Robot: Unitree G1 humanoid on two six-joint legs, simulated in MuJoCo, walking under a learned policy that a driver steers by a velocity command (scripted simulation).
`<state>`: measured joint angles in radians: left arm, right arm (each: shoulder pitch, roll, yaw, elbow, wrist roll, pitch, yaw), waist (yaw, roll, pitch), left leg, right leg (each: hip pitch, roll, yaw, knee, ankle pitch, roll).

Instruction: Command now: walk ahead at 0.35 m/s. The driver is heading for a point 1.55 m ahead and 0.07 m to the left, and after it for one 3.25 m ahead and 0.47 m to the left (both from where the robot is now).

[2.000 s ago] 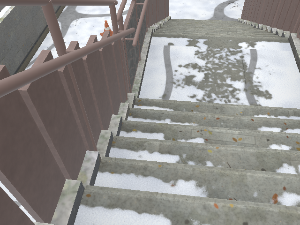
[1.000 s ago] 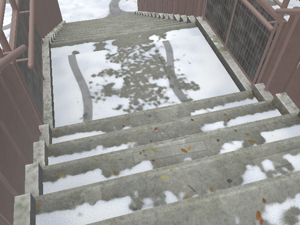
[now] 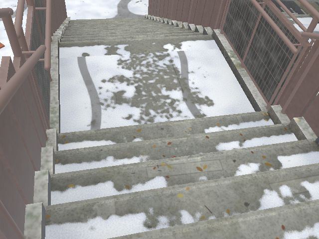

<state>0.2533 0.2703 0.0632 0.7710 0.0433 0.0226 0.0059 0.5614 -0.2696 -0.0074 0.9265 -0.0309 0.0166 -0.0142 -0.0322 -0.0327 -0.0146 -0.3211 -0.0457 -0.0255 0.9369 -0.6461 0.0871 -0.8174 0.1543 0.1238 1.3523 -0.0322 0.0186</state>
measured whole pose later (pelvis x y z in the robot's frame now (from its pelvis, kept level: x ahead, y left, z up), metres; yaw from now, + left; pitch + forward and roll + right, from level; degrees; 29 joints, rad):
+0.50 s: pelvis +0.19 -0.04 -0.12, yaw -1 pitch +0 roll +0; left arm 0.25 0.18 0.02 0.92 0.01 -0.02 -0.02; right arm 0.47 -0.21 -0.05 1.02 -0.03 -0.03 -0.02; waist -0.07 0.04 -0.02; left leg -0.44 -0.02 -0.02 1.59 -0.50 0.11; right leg -0.26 0.11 0.01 0.58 -0.30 -0.11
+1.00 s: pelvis +0.46 -0.04 -0.28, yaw -2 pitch +0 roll +0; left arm 0.48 0.14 0.02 1.03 0.02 -0.01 0.06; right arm 0.22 -0.16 -0.05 0.94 -0.01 -0.06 0.01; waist 0.07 -0.02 0.00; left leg -0.31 -0.09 0.08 0.57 -0.25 0.15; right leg -0.51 0.10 0.02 1.88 -0.73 -0.13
